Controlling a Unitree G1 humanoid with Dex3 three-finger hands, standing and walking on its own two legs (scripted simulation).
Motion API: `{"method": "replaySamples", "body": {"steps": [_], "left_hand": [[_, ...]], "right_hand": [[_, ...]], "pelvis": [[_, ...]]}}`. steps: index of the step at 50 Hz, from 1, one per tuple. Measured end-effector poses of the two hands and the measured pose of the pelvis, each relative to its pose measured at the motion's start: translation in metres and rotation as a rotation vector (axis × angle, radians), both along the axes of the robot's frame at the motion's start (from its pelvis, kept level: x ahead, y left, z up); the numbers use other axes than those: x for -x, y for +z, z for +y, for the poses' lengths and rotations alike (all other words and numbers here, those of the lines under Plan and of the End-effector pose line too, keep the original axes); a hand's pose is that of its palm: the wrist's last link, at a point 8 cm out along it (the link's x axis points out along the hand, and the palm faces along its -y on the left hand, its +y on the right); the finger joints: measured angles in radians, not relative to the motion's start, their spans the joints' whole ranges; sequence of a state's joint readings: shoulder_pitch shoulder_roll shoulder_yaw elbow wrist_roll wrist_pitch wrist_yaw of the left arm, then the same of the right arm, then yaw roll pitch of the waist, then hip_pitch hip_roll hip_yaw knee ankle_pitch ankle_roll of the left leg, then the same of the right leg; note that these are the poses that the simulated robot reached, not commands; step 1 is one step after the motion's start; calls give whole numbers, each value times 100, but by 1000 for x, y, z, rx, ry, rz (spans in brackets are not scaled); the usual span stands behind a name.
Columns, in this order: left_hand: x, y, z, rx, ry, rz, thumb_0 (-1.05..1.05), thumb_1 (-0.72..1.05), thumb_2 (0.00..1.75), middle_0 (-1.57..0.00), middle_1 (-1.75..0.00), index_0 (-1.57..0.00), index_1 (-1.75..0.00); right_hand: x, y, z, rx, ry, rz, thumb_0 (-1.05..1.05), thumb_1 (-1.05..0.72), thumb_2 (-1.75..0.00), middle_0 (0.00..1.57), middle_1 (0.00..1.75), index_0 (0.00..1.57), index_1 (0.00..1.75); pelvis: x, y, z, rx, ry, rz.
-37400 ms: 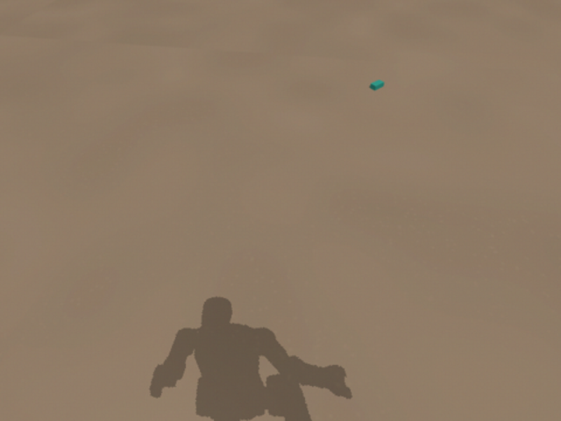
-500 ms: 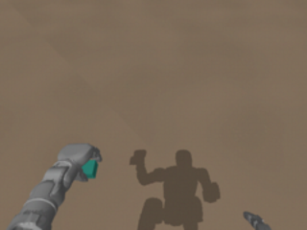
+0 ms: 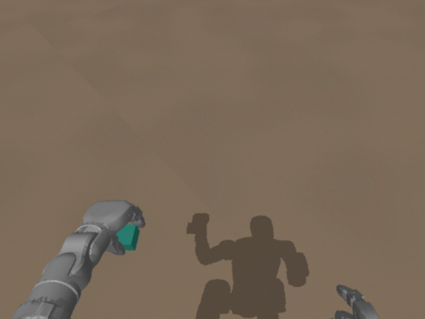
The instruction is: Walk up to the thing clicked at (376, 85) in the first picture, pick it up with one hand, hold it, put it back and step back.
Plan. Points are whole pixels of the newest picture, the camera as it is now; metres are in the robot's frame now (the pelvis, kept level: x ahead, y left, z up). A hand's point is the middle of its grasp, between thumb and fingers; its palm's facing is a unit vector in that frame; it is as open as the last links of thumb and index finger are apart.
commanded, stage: hold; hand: left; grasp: from above
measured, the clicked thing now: (116, 237) +0.31 +0.24 -0.07
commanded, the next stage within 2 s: crouch in 1.06 s
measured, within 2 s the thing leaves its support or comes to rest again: neither
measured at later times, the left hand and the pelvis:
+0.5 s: hand (111, 239) +0.28 +0.22 -0.01, palm faces -0.44 -0.02 -0.90, open 7.4 cm; pelvis -0.01 +0.00 +0.01, yaw +0 degrees
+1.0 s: hand (112, 236) +0.29 +0.22 -0.01, palm faces -0.45 -0.02 -0.89, open 7.4 cm; pelvis +0.00 +0.00 +0.01, yaw +0 degrees
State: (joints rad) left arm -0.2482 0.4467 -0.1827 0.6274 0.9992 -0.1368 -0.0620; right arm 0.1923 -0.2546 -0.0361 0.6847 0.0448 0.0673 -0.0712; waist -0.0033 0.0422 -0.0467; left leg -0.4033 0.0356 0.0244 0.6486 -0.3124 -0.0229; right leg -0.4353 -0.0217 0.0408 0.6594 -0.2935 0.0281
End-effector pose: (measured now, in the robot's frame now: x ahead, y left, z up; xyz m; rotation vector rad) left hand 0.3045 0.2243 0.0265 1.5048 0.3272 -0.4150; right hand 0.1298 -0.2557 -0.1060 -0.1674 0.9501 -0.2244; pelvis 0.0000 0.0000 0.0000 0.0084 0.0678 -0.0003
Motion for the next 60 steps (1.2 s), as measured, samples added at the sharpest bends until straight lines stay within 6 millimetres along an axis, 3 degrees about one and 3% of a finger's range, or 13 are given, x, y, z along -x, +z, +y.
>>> {"method": "replaySamples", "body": {"steps": [33, 46, 60], "left_hand": [[14, 24, 3, 7, -4, -16, 0, 41, 11, -95, -18, -97, -16], [11, 21, -2, 9, -9, -8, 0, 41, 11, -95, -18, -97, -16], [7, 19, -2, 5, -10, -6, 0, 40, 11, -95, -18, -97, -16]], "right_hand": [[-10, 12, 11, -7, 21, -50, 1, -91, -90, 20, 30, 20, 30], [-17, 14, 10, -6, 19, -45, 1, -91, -89, 20, 30, 20, 30], [-11, 13, 4, -2, -1, -12, 1, -91, -90, 20, 30, 20, 30]], "pelvis": [[7, 9, 2, -1, -4, -53], [2, 11, 0, -1, -3, -53], [-1, 12, -1, -2, -3, -51]]}}
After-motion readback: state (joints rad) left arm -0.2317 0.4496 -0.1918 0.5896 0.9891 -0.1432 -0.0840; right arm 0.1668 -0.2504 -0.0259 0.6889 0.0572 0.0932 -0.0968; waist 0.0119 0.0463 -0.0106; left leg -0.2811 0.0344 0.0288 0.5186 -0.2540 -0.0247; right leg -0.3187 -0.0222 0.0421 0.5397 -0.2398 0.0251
